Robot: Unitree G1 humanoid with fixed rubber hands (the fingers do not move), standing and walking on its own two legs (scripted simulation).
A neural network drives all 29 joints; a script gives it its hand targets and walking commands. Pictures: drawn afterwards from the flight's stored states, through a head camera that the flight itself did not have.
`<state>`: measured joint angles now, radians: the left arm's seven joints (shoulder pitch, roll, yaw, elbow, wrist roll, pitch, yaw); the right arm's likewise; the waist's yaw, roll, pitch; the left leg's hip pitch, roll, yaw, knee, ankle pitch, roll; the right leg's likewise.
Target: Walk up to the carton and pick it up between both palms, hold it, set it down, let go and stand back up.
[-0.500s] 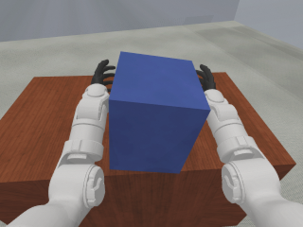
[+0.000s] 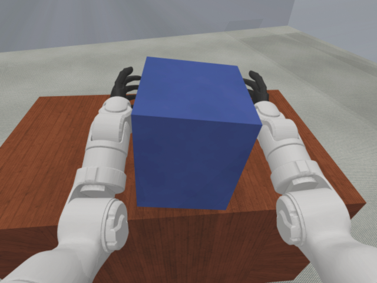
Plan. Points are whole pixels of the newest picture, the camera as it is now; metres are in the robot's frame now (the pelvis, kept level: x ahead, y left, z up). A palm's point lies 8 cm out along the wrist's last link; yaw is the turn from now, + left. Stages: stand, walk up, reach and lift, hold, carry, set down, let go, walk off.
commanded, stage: reach and lift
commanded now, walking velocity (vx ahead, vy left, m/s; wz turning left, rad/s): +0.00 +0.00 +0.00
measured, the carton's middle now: (187, 135) +0.38 +0.02 +0.15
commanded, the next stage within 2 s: hold in 0.52 s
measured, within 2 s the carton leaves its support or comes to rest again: neither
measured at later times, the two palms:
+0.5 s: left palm (118, 94) +0.39 +0.16 +0.25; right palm (261, 97) +0.41 -0.13 +0.24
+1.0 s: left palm (116, 88) +0.38 +0.16 +0.27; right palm (266, 90) +0.40 -0.13 +0.26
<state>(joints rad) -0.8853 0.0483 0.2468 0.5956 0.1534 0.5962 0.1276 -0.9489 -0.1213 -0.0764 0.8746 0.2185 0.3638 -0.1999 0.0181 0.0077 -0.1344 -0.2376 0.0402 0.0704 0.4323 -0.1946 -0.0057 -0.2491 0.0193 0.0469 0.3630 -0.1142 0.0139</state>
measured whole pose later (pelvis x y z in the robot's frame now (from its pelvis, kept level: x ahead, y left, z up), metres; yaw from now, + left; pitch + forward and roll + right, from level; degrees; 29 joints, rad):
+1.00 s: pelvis +0.00 +0.00 +0.00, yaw +0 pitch +0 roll -1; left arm -0.95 0.07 0.25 0.56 0.14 0.73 0.13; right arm -1.02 -0.16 -0.06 0.84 0.30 0.51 -0.24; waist 0.01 0.01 -0.18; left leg -0.24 0.04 0.07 0.43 -0.19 -0.01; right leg -0.25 0.02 0.05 0.36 -0.11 0.01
